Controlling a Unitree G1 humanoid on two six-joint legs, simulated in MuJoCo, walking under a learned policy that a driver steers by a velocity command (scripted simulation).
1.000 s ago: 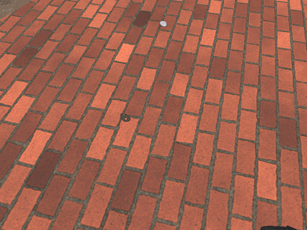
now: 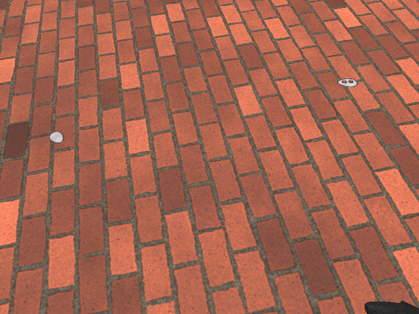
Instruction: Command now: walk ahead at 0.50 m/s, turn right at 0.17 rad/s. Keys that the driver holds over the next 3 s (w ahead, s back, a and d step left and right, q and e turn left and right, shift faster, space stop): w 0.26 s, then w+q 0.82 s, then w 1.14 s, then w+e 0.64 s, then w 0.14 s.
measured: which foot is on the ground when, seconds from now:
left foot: up 0.00-0.06, down 0.08-0.60, up 0.62-1.00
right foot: down 0.00-0.10, up 0.12-0.58, down 0.60-1.00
